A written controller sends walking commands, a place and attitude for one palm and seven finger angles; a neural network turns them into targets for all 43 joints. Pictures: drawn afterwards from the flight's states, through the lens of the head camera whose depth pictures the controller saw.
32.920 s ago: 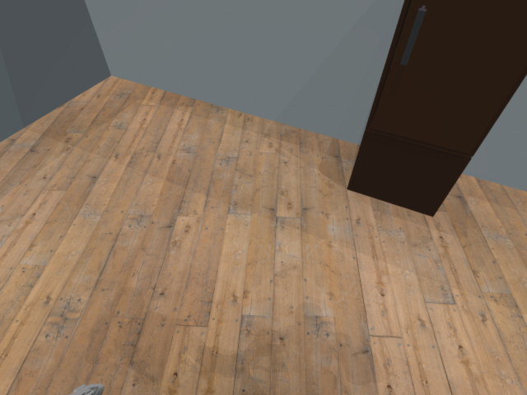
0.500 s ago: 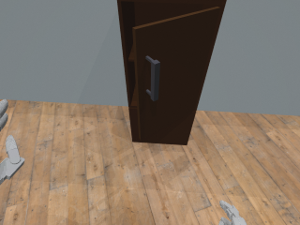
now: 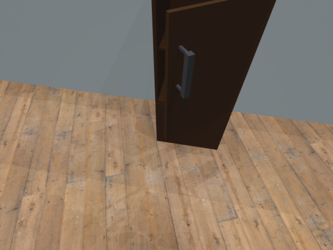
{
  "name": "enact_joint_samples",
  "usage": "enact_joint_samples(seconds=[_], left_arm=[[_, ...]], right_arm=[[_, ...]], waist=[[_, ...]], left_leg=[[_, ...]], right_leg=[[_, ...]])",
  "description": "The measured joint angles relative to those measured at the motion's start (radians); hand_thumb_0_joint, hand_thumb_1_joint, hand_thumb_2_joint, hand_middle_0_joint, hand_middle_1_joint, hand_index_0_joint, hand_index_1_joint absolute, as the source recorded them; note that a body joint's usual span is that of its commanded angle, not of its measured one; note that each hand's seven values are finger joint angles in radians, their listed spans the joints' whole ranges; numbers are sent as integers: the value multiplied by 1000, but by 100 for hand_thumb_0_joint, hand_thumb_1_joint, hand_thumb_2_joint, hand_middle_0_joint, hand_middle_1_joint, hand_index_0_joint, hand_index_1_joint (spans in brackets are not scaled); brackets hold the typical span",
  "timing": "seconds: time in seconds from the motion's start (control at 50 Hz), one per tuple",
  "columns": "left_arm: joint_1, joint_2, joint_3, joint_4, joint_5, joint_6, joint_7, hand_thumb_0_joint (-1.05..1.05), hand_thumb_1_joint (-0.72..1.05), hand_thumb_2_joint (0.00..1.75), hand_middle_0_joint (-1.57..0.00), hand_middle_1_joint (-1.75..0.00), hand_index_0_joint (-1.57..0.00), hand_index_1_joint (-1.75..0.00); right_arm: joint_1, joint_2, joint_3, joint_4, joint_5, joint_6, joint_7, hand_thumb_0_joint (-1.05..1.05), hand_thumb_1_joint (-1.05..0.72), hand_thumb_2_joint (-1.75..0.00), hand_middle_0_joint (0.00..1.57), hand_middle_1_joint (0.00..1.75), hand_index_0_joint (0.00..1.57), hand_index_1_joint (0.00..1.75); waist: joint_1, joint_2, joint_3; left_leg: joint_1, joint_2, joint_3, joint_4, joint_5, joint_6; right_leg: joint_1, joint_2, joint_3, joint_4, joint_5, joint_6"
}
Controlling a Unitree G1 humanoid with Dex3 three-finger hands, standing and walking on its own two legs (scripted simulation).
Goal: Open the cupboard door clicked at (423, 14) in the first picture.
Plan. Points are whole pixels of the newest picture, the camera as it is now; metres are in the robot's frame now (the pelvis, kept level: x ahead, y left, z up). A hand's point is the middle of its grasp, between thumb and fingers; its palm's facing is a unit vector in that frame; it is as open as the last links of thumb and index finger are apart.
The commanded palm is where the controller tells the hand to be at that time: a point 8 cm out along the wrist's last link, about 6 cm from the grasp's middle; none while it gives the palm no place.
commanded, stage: let the arm hang, fingers relaxed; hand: left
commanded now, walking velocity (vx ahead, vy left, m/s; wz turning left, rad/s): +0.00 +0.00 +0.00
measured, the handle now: (183, 73) +0.64 -0.01 +0.06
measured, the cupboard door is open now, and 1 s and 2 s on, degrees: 39 39 39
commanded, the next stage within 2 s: look to check the result in 0.66 s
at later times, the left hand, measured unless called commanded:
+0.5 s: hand out of the picture -0.01 +0.19 -0.17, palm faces +0.02 -0.98 -0.18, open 7.4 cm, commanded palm none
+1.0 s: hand out of the picture +0.03 +0.24 -0.16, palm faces +0.00 -0.96 -0.27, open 7.4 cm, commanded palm none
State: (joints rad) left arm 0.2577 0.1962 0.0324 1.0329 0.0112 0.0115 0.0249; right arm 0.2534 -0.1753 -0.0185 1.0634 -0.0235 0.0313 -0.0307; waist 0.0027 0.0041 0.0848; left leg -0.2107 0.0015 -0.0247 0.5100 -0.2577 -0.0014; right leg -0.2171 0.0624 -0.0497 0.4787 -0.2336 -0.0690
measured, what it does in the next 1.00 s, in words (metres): stands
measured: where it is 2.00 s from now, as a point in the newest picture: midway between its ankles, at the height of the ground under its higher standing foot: outside the picture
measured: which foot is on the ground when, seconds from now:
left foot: down 0.00-1.00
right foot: down 0.00-1.00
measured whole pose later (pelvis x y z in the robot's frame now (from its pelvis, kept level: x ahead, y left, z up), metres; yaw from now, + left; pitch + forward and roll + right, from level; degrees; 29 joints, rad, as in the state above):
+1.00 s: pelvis +0.00 +0.03 +0.01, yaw -1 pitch -2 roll +0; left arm 0.20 0.23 0.02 1.15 0.01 -0.01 0.01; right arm 0.20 -0.23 -0.02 1.13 -0.02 -0.01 -0.02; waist 0.00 0.02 0.06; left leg -0.15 -0.04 0.01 0.37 -0.19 0.04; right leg -0.19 0.02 -0.01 0.40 -0.18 -0.02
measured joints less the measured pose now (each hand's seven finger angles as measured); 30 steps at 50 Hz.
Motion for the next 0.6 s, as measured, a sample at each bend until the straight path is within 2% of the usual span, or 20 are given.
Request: enact_joint_samples(seconds=[0.16, 0.44, 0.6], left_arm=[[15, -10, -16, 110, -4, 4, -6, 0, 93, 90, -20, -30, -20, -30], [8, -60, -16, 114, -1, -10, -4, 0, 91, 90, -20, -30, -20, -30], [2, -55, -11, 107, 2, -14, -5, 1, 91, 90, -20, -30, -20, -30]], right_arm=[[32, 23, 13, 69, 0, -12, 2, 1, -91, -90, 20, 29, 20, 30], [60, 43, 12, 82, -3, -26, 0, 1, -91, -90, 20, 29, 20, 30], [57, 39, 6, 73, -3, -33, 0, 1, -91, -90, 20, 29, 20, 30]], waist=[[2, 20, -16], [-7, 12, -56], [-9, 6, -57]], left_leg=[[29, -12, 17, -94, 54, 10], [24, -31, 33, -93, 61, 28], [16, -38, 39, -91, 60, 36]], right_leg=[[24, -12, 18, -89, 67, 13], [5, -31, 33, -64, 64, 31], [-8, -38, 39, -54, 60, 38]])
